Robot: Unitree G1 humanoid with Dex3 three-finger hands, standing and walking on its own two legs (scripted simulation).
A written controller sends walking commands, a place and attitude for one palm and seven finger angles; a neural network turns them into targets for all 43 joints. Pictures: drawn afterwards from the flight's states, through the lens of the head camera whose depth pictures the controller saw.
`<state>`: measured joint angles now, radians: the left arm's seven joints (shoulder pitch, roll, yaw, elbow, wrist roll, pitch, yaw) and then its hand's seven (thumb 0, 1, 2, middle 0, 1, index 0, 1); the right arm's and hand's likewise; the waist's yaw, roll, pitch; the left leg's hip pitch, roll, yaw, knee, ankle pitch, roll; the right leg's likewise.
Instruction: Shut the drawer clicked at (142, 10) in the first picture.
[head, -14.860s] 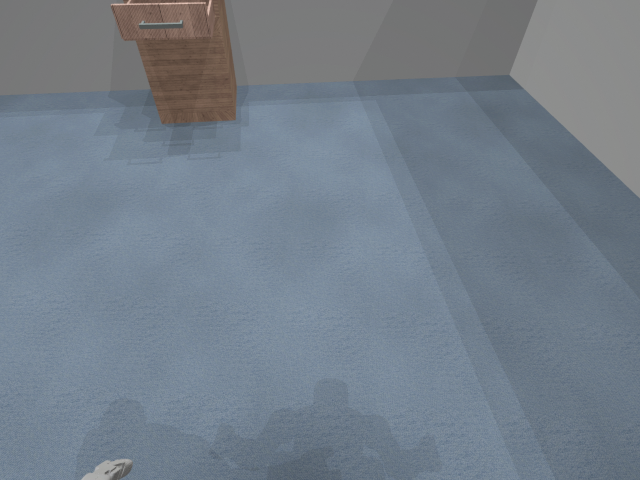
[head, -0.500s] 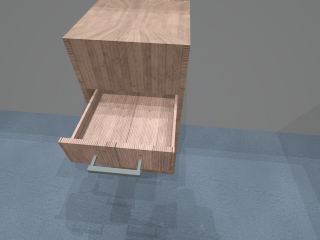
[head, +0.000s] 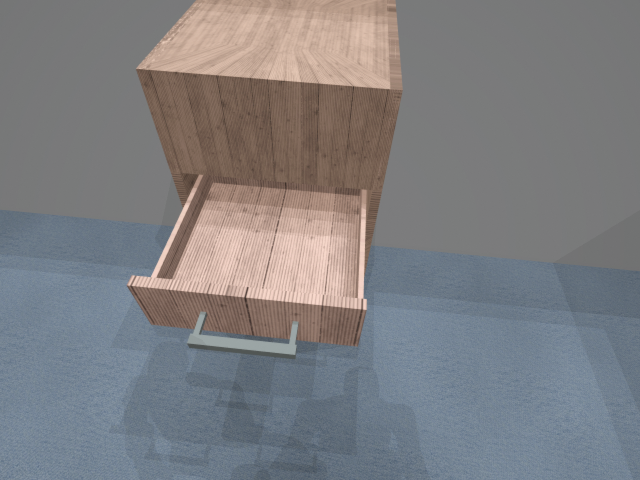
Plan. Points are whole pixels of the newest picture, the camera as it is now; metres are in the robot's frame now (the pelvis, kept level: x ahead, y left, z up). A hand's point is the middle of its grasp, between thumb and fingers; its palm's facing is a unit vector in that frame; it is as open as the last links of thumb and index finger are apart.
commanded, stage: come to a stop and stand still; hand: left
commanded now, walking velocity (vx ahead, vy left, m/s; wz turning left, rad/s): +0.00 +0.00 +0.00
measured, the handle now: (245, 335) +0.35 +0.15 -0.13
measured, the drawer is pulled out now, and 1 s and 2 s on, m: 0.28 0.28 0.28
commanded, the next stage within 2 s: look again from close up in 0.20 s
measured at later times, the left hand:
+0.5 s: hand out of the picture -0.02 +0.16 -0.18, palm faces +0.02 -0.98 -0.17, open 7.3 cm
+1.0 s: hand out of the picture +0.08 +0.18 -0.12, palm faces +0.19 -0.95 -0.26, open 7.1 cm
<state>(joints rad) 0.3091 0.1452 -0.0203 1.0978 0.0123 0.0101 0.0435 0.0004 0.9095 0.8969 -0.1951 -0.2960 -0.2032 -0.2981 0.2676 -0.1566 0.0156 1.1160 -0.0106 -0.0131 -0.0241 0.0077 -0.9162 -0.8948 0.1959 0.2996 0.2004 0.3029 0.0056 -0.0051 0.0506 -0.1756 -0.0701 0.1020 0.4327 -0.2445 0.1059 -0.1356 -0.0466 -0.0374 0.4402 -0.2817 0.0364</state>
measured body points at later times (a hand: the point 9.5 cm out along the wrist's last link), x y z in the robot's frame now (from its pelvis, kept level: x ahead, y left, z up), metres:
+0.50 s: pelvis +0.00 +0.00 +0.00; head +0.02 +0.01 +0.45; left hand -0.02 +0.21 -0.16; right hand -0.01 -0.21 -0.16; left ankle +0.00 +0.05 -0.74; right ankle -0.03 -0.14 -0.74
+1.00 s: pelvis +0.00 -0.02 +0.00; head +0.01 -0.02 +0.45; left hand +0.07 +0.23 -0.10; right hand +0.02 -0.26 -0.14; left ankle +0.00 +0.05 -0.74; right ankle -0.02 -0.14 -0.74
